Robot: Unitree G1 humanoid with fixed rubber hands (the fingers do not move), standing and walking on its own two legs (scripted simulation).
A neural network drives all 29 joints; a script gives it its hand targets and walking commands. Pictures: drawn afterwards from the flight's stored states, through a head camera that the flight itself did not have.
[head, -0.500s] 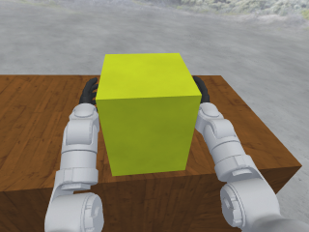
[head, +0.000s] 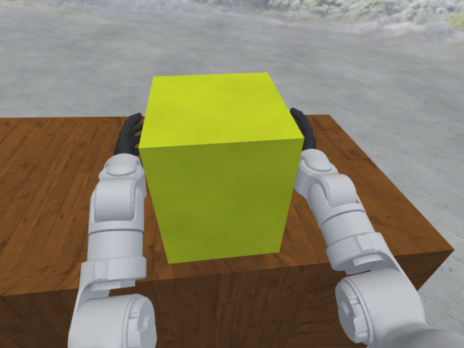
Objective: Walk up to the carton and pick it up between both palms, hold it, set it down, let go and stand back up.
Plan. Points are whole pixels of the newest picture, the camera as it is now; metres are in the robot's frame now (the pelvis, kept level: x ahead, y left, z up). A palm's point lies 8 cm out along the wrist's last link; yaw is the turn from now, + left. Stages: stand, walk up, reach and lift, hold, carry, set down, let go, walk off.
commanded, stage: hold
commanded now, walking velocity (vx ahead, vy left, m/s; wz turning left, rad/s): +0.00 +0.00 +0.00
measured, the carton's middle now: (218, 167) +0.38 +0.00 +0.18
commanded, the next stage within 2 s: none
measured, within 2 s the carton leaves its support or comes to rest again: neither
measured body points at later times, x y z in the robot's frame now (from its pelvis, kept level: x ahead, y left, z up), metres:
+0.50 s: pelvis -0.01 +0.00 +0.00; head -0.09 +0.02 +0.44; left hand +0.36 +0.16 +0.23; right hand +0.37 -0.14 +0.24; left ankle +0.04 +0.12 -0.75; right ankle -0.01 -0.11 -0.75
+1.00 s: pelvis -0.01 +0.00 +0.00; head -0.08 +0.03 +0.44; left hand +0.37 +0.16 +0.23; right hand +0.38 -0.14 +0.25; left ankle +0.04 +0.12 -0.75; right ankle -0.01 -0.12 -0.75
